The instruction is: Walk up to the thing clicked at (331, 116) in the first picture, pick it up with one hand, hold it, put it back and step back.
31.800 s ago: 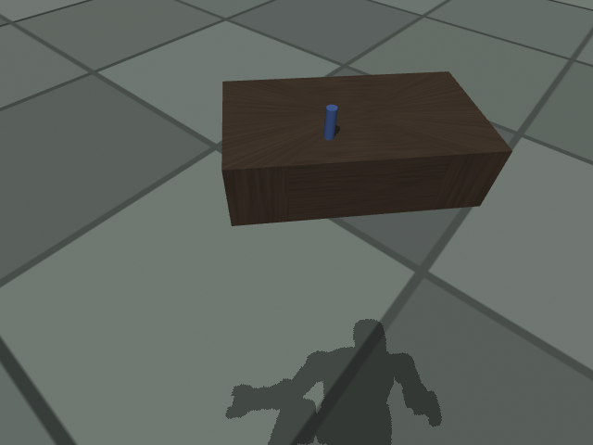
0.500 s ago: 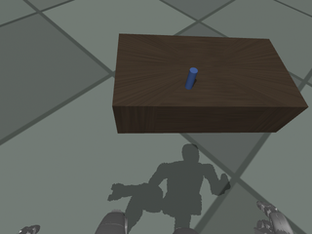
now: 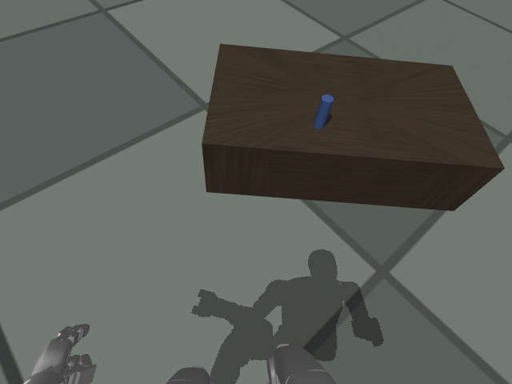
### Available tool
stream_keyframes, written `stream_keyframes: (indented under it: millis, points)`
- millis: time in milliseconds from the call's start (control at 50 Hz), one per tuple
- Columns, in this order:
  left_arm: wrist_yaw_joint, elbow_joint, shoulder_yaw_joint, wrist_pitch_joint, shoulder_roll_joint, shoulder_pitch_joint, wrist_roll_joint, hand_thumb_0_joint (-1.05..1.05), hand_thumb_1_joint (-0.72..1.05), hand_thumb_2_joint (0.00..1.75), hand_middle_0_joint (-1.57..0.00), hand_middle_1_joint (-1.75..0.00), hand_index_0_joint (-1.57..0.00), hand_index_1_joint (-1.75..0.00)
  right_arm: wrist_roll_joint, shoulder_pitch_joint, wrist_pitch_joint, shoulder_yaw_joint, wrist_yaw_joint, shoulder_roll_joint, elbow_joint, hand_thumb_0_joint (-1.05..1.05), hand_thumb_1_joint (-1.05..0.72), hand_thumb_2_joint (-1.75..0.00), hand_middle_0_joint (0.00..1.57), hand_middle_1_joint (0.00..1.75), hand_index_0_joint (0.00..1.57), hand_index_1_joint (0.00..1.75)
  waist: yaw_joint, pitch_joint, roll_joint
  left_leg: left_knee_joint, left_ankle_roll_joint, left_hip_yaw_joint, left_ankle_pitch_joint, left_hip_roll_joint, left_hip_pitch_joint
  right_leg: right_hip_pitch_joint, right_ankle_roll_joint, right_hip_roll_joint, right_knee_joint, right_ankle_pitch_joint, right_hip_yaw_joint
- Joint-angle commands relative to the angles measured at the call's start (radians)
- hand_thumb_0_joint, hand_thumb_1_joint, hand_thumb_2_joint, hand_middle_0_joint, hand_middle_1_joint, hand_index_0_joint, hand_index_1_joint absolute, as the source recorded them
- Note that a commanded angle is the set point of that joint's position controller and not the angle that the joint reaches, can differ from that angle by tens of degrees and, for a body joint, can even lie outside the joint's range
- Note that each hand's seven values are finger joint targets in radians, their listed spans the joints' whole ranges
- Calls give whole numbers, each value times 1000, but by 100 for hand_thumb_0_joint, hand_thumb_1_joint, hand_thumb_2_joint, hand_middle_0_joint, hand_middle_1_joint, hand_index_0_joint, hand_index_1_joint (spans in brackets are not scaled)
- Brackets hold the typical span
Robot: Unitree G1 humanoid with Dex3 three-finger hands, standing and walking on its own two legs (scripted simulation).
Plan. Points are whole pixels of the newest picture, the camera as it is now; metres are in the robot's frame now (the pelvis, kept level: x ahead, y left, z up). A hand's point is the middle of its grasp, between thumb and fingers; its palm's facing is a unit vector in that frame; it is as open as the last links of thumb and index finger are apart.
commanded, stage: step back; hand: right
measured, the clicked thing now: (322, 112) +1.04 -0.28 -0.36
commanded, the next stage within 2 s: stand in 1.38 s
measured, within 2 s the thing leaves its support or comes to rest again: neither
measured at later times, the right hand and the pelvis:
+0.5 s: hand out of the picture -0.06 -0.32 -0.16, palm faces -0.05 +0.93 -0.36, open 7.4 cm; pelvis -0.13 -0.05 +0.00, yaw +0 degrees
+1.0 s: hand out of the picture -0.03 -0.33 -0.15, palm faces -0.06 +0.93 -0.36, open 7.4 cm; pelvis -0.11 -0.06 +0.01, yaw +1 degrees
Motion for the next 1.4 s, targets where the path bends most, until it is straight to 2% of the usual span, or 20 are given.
stream_keyframes:
  millis: [0, 100, 180, 220, 240, 260, 320, 440, 500, 560, 600, 760, 780, 820, 900, 1040, 1100, 1160, 1280, 1380]
  points:
    - [7, -57, 68, -23, 194, 84, 4, 0, 90, 90, -20, -30, -20, -30, 1, -60, -35, -89, -34, -296, -107, 0, -90, -90, 20, 30, 20, 30, 39, -204, 147, -161, 215, -206, 555, 262, 90, -6, 11, 12, 143, 19, 76]
    - [1, -40, 46, -58, 165, 77, 10, 0, 90, 90, -20, -30, -20, -30, -4, -27, -13, -93, -22, -295, -109, 0, -90, -90, 20, 30, 20, 30, -14, -244, 245, -149, 232, -176, 361, 248, 211, 53, 44, -54, -273, 7, -36]
    - [7, 78, 51, -91, 165, 233, 10, 0, 90, 90, -20, -30, -20, -30, 9, -117, 16, -90, -8, -309, -109, 0, -90, -90, 20, 30, 20, 30, 61, -303, 261, 4, 144, -73, 216, 180, 67, 348, -5, -53, -777, 247, -125]
    - [11, 76, 92, -100, 314, 228, 38, 0, 90, 90, -20, -30, -20, -30, 19, -101, 14, -52, -6, -183, -144, 0, -90, -90, 20, 30, 20, 30, 58, -212, -146, 267, 24, -30, -234, -51, -365, 425, -85, -283, -797, 184, 336]
    - [16, 35, 101, -98, 385, 135, 43, 0, 90, 90, -20, -30, -20, -30, 18, -157, 15, -72, -22, -214, -153, 0, -90, -90, 20, 30, 20, 30, 91, -167, -131, 376, -19, -151, -310, -37, -274, 153, -247, -479, -850, 101, 471]
    - [20, 11, 98, -99, 385, 38, 40, 0, 90, 90, -20, -30, -20, -30, 24, -137, 13, -94, -22, -267, -116, 0, -90, -90, 20, 30, 20, 30, 68, -106, -168, 460, -22, -161, -284, 12, -160, -28, -281, -519, -891, 23, 519]
    - [22, 34, 56, -119, 238, 2, 27, 0, 90, 90, -20, -30, -20, -30, 31, -78, 6, -69, -7, -233, -49, 0, -90, -90, 20, 30, 20, 30, -2, -62, -52, 475, -18, -114, -126, -61, -202, 133, -152, -278, -719, 425, 111]
    - [15, 69, 72, -130, 266, 128, 34, 0, 90, 90, -20, -30, -20, -30, 7, -109, -22, -64, 17, -217, -36, 0, -90, -90, 20, 30, 20, 30, 86, -124, -155, 84, -39, -19, -219, -2, -167, 332, -178, -303, -747, 67, 175]
    - [7, 64, 55, -117, 269, 89, 18, 0, 90, 90, -20, -30, -20, -30, 1, -27, -39, -78, 23, -211, 10, 0, -90, -90, 20, 30, 20, 30, 29, -164, -136, -233, -11, 46, -111, -14, 88, 239, -156, -308, -675, 147, 132]
    - [8, 56, 10, -119, 136, 85, -6, 0, 90, 90, -20, -30, -20, -30, -11, 4, -52, -113, 17, -341, 24, 0, -90, -90, 20, 30, 20, 30, 1, -179, 228, -388, 152, -494, -308, 275, 278, -94, -11, -75, -329, 43, -143]
    - [7, 79, 40, -127, 253, 41, 7, 0, 90, 90, -20, -30, -20, -30, 0, -37, -46, -120, 27, -363, 23, 0, -90, -90, 20, 30, 20, 30, -2, -68, 148, -414, 252, -506, -444, 339, 30, 27, -22, -129, -233, -52, -70]
    - [14, 186, 48, -165, 197, 238, 17, 0, 90, 90, -20, -30, -20, -30, 17, -99, -22, -62, 35, -191, 10, 0, -90, -90, 20, 30, 20, 30, 97, -156, 95, -49, 70, -99, -157, 85, -178, 509, -27, -80, -722, 223, -96]
    - [24, 192, 70, -170, 268, 282, 34, 0, 90, 90, -20, -30, -20, -30, 23, -101, -23, -45, 30, -132, -12, 0, -90, -90, 20, 30, 20, 30, 118, -160, -99, 192, 20, -58, -210, -56, -318, 546, -78, -286, -862, 54, 252]
    - [23, 134, 81, -171, 346, 147, 31, 0, 90, 90, -20, -30, -20, -30, 7, -63, -20, -76, 11, -231, 16, 0, -90, -90, 20, 30, 20, 30, 77, -79, -22, 322, -5, -133, -272, 12, -264, 292, -241, -530, -947, -171, 519]
    - [23, 127, 51, -186, 248, 91, 14, 0, 90, 90, -20, -30, -20, -30, 13, -17, -31, -74, 24, -215, 60, 0, -90, -90, 20, 30, 20, 30, 34, -75, -11, 284, -12, -119, -129, 39, -187, 281, -177, -361, -850, 250, 165]
    - [17, 126, 33, -158, 242, 48, 7, 0, 90, 90, -20, -30, -20, -30, 14, -25, -33, -64, 22, -179, 71, 0, -90, -90, 20, 30, 20, 30, 26, -151, -137, -22, -18, 86, 4, 19, 31, 250, -132, -306, -654, 722, -41]
    - [17, 117, 17, -136, 210, 71, -5, 0, 90, 90, -20, -30, -20, -30, 10, -7, -42, -75, 8, -211, 93, 0, -90, -90, 20, 30, 20, 30, 8, -213, -54, -143, 24, 48, 279, 32, 151, 240, -66, -241, -498, 712, -74]
    - [21, 141, 6, -105, 172, 84, -23, 0, 90, 90, -20, -30, -20, -30, 16, -90, -50, -89, 2, -337, 65, 0, -90, -90, 20, 30, 20, 30, 20, -251, 205, -262, 232, -325, 218, 351, 48, 230, -9, -101, -340, 27, -126]
    - [19, 221, 11, -126, 181, 149, -5, 0, 90, 90, -20, -30, -20, -30, 17, -204, -34, -64, 4, -256, 79, 0, -90, -90, 20, 30, 20, 30, 68, -226, 190, -131, 84, -107, 281, 208, 15, 342, -20, -130, -643, 319, -100]
    - [9, 226, -11, -142, 194, 16, -11, 0, 90, 90, -20, -30, -20, -30, 33, -117, -53, -40, 11, -215, 130, 0, -90, -90, 20, 30, 20, 30, -16, -260, 47, -168, 34, -66, 355, 155, 203, 262, -42, -209, -653, 510, -3]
